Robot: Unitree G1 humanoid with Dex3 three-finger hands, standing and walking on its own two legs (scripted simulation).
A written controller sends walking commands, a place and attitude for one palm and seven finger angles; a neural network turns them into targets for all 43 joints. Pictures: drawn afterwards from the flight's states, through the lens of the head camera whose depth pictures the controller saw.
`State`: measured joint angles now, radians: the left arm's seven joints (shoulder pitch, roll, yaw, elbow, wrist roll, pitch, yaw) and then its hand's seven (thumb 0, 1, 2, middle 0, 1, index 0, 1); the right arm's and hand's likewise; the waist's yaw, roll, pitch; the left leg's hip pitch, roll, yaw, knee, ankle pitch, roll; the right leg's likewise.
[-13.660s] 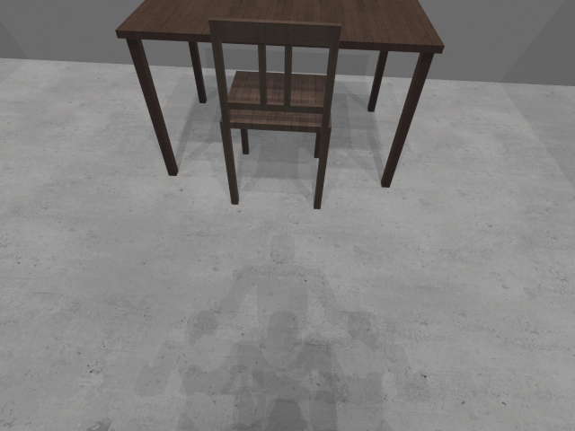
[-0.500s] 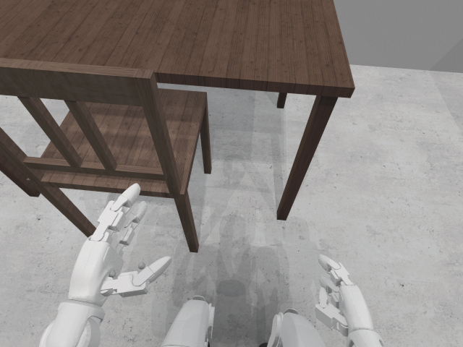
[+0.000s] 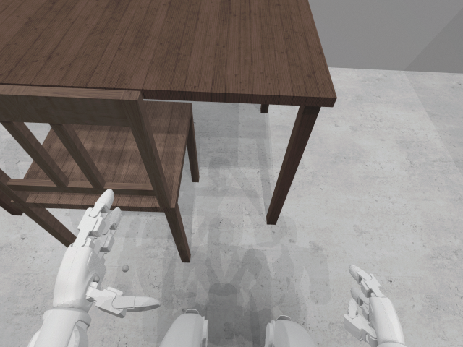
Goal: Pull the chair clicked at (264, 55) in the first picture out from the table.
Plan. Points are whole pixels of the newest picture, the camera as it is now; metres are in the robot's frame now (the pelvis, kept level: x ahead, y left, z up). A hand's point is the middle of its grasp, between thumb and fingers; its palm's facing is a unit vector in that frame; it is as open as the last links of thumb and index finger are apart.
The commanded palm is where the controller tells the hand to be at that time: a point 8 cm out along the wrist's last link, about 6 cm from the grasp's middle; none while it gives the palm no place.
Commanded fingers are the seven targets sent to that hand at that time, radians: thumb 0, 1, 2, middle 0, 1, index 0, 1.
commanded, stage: raise the hand toward the chair's back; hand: left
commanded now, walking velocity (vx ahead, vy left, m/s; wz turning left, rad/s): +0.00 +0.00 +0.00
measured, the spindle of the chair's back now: (39, 155) +0.46 +0.44 -0.01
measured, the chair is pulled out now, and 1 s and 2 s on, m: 0.00 0.00 0.00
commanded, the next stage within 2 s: aim the fingers beside a spindle in 0.92 s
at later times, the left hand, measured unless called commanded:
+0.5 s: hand (110, 241) +0.26 +0.21 +0.06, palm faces +0.02 -1.00 -0.06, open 16.9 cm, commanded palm +0.24 +0.26 +0.06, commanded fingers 0.00 -0.50 0.30 -0.06 -0.08 -0.06 -0.08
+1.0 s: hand (109, 248) +0.25 +0.21 +0.06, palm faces +0.02 -1.00 -0.05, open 16.9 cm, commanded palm +0.23 +0.26 +0.06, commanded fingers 0.00 -0.50 0.30 -0.06 -0.08 -0.06 -0.08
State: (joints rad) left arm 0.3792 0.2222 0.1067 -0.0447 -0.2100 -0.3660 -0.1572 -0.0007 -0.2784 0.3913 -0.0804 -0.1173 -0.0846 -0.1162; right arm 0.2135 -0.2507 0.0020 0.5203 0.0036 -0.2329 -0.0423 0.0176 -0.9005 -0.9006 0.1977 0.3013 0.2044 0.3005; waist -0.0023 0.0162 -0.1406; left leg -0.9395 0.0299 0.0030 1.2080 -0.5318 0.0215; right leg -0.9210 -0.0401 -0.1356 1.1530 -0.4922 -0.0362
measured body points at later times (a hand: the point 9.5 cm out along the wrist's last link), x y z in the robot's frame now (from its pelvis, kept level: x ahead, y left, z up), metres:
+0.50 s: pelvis +0.02 +0.00 +0.01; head +0.09 +0.01 +0.46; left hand +0.25 +0.26 +0.06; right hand +0.20 -0.24 -0.07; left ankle +0.03 +0.10 -0.64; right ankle +0.04 -0.11 -0.64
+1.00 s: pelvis +0.01 +0.00 +0.01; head +0.08 +0.01 +0.46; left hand +0.25 +0.26 +0.06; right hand +0.20 -0.23 -0.06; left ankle +0.03 +0.10 -0.64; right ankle +0.04 -0.11 -0.64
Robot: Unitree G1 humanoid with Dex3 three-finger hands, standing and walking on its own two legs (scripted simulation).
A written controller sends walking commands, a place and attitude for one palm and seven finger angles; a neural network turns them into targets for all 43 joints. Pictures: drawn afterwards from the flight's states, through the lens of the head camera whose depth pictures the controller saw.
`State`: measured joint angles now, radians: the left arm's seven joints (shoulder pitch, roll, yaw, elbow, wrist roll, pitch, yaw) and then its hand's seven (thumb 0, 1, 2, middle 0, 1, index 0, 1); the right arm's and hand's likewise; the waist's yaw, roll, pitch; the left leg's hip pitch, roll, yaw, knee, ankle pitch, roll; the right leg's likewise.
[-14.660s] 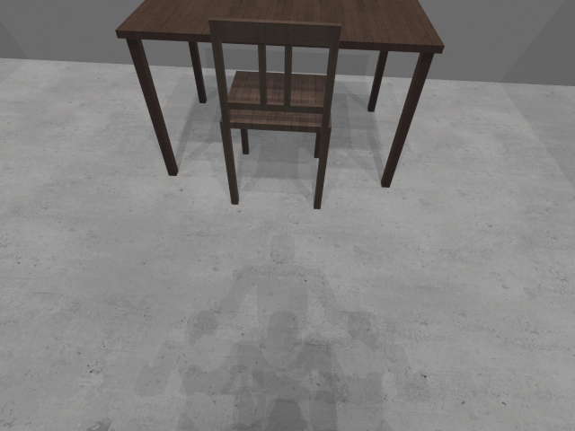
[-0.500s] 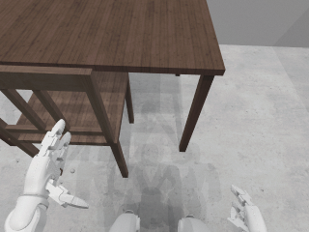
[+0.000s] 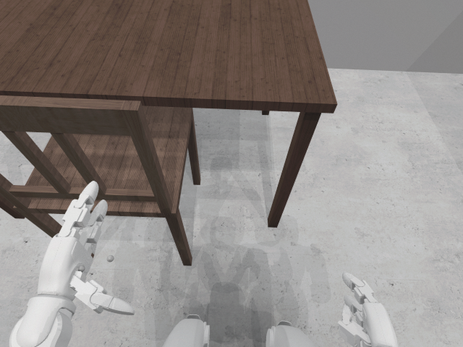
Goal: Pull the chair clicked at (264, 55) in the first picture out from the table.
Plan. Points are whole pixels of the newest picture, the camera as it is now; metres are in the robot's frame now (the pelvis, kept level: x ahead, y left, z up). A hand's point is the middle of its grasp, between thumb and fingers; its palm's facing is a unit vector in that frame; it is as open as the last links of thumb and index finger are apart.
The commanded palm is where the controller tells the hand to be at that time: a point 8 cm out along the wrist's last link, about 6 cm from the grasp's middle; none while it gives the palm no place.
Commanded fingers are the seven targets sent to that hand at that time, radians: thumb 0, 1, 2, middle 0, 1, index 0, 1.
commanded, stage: aim the fingers beside a spindle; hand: left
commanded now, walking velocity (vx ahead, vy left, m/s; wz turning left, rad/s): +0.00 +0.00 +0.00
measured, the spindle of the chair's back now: (41, 163) +0.45 +0.44 -0.02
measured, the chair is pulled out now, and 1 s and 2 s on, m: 0.00 0.00 0.00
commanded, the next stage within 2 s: none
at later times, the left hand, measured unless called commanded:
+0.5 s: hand (123, 252) +0.26 +0.19 +0.03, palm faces +0.01 -1.00 -0.05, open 16.9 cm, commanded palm +0.24 +0.25 +0.03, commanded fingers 0.00 -0.50 0.30 -0.06 -0.08 -0.06 -0.08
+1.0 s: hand (138, 240) +0.29 +0.18 +0.01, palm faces +0.00 -1.00 -0.05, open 16.9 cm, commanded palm +0.27 +0.24 +0.01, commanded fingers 0.00 -0.50 0.30 -0.06 -0.08 -0.06 -0.08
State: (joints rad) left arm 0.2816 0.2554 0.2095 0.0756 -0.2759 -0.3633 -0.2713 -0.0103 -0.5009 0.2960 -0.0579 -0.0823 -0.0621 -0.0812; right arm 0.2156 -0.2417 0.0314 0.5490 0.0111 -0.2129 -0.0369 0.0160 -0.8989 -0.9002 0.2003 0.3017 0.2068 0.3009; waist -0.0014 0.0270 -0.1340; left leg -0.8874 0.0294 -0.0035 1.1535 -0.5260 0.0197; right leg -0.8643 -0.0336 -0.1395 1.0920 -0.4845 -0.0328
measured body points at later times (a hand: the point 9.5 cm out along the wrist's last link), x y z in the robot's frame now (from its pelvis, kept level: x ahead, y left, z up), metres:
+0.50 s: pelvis +0.00 +0.00 -0.01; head +0.07 +0.01 +0.43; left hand +0.25 +0.25 +0.03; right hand +0.18 -0.23 -0.09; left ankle +0.02 +0.10 -0.65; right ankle +0.03 -0.11 -0.65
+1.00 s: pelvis +0.00 +0.00 -0.02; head +0.09 +0.01 +0.42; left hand +0.28 +0.24 +0.01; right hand +0.17 -0.24 -0.11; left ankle +0.02 +0.10 -0.65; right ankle +0.03 -0.11 -0.65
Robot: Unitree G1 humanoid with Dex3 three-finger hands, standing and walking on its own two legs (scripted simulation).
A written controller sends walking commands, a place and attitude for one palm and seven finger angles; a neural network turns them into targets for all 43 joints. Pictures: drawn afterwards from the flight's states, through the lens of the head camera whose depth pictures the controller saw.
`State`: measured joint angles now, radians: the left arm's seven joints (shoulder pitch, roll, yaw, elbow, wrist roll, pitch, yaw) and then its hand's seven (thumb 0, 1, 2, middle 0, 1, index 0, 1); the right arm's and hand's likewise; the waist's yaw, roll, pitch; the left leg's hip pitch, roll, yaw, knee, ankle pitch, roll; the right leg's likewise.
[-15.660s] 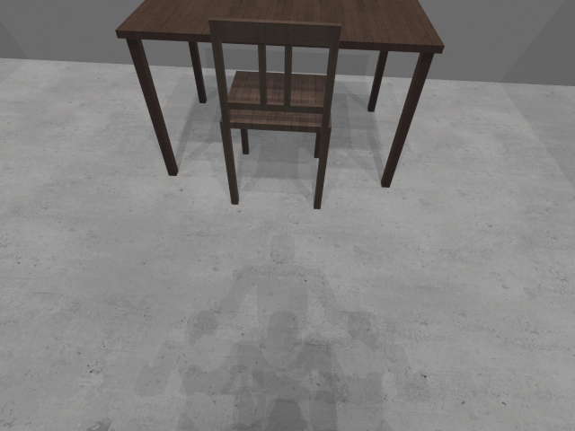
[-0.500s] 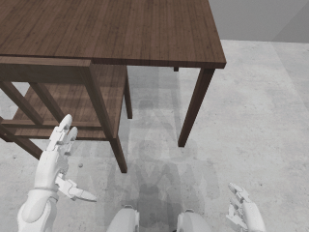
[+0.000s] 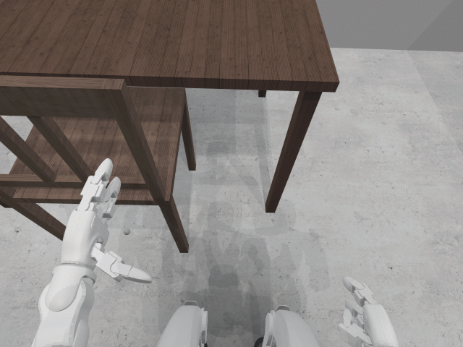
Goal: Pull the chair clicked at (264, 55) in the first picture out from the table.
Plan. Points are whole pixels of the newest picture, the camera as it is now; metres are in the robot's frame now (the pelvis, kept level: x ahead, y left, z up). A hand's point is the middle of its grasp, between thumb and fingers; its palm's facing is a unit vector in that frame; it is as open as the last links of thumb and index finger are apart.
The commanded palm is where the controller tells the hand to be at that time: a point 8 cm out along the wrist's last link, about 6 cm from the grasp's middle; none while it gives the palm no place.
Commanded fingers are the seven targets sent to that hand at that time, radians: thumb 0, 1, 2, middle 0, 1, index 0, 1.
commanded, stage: aim the fingers beside a spindle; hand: left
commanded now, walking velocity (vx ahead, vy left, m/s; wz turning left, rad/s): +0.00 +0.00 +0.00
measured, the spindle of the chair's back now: (21, 149) +0.45 +0.45 +0.00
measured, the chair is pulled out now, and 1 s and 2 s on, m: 0.00 0.00 0.00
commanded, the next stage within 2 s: push the fingers through the gap in 1.02 s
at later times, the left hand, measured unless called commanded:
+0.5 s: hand (132, 219) +0.32 +0.19 +0.01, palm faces +0.00 -1.00 -0.03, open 16.9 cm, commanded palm +0.29 +0.24 +0.02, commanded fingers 0.00 -0.50 0.30 -0.06 -0.08 -0.06 -0.08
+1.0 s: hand (136, 219) +0.32 +0.18 +0.01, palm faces -0.01 -1.00 -0.03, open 16.9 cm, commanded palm +0.29 +0.24 +0.02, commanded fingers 0.00 -0.50 0.30 -0.06 -0.08 -0.06 -0.08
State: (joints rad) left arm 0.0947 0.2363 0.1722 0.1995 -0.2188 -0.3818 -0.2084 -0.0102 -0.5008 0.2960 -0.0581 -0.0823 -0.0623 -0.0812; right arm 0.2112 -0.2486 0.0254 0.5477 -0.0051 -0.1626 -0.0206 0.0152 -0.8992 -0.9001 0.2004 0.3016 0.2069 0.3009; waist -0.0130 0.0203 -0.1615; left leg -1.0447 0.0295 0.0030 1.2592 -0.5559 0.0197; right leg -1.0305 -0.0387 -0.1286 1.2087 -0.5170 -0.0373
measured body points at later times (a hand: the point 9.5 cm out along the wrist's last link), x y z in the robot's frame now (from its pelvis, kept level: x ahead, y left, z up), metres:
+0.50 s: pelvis +0.00 +0.00 -0.01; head +0.11 +0.02 +0.42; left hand +0.31 +0.24 +0.01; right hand +0.16 -0.24 -0.11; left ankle +0.02 +0.11 -0.63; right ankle +0.04 -0.11 -0.63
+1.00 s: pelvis +0.00 +0.01 -0.01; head +0.11 +0.03 +0.43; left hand +0.31 +0.24 +0.02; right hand +0.17 -0.23 -0.11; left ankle +0.02 +0.11 -0.63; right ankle +0.04 -0.11 -0.63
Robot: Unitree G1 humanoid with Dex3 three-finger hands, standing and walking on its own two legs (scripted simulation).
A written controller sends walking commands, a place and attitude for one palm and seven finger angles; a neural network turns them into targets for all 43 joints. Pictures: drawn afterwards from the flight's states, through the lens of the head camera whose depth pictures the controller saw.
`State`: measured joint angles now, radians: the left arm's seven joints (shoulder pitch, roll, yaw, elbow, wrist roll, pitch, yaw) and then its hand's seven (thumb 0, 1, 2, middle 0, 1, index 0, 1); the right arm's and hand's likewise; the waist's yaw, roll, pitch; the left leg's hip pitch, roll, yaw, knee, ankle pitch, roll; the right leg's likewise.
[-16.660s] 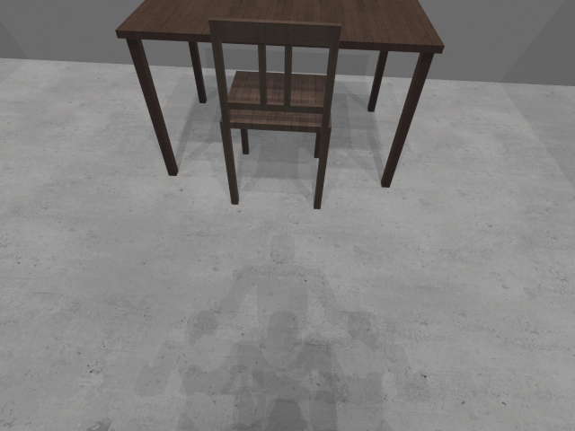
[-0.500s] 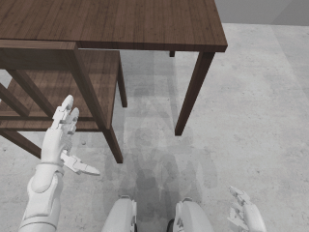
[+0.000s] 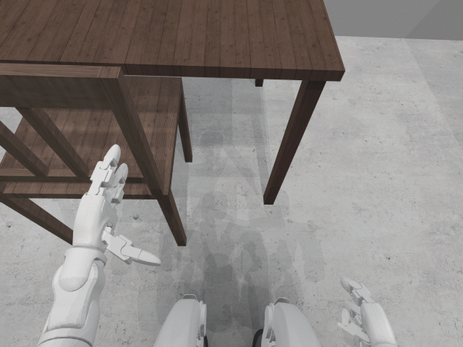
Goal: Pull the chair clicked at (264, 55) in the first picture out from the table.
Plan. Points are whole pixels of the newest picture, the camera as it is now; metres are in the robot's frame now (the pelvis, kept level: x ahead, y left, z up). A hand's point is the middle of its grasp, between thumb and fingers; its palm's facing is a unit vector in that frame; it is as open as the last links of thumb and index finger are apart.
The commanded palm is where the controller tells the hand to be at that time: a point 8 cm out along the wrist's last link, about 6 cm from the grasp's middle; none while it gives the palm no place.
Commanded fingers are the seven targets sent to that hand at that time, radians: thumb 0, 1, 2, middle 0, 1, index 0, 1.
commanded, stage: aim the fingers beside a spindle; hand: left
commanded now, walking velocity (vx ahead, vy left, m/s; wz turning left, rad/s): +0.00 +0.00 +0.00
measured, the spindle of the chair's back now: (10, 143) +0.45 +0.44 +0.01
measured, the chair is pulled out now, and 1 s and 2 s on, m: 0.00 0.00 0.00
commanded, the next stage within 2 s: push the fingers through the gap in 0.02 s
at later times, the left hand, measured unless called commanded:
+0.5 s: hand (139, 201) +0.34 +0.17 +0.03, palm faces +0.01 -1.00 -0.05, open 16.9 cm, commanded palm +0.32 +0.23 +0.03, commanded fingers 0.00 -0.50 0.30 -0.06 -0.08 -0.06 -0.08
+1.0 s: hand (141, 176) +0.39 +0.18 +0.03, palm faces +0.04 -1.00 -0.05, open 16.9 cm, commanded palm +0.37 +0.23 +0.03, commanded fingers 0.00 -0.50 0.30 -0.06 -0.08 -0.06 -0.08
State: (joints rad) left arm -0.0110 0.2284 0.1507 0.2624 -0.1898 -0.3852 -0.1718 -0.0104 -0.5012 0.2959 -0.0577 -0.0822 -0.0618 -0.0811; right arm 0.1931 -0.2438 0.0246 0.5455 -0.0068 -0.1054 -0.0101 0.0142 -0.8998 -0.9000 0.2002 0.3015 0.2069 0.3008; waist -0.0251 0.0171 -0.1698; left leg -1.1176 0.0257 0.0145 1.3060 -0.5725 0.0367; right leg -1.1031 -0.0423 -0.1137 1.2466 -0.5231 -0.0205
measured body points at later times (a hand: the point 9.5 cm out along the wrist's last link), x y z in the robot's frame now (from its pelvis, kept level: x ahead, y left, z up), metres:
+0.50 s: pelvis +0.00 -0.01 +0.00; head +0.11 +0.00 +0.44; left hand +0.33 +0.23 +0.03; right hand +0.16 -0.25 -0.10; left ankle +0.02 +0.09 -0.62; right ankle +0.04 -0.12 -0.62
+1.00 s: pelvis -0.01 -0.01 +0.00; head +0.11 +0.00 +0.43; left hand +0.38 +0.23 +0.03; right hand +0.12 -0.27 -0.11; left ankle +0.02 +0.09 -0.62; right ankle +0.04 -0.12 -0.62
